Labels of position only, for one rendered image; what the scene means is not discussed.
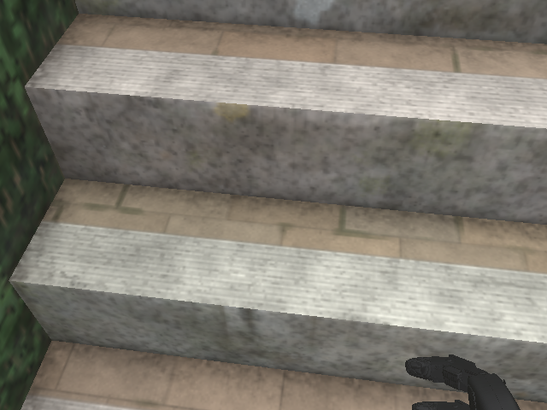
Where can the right robot hand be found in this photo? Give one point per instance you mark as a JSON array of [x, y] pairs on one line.
[[485, 391]]

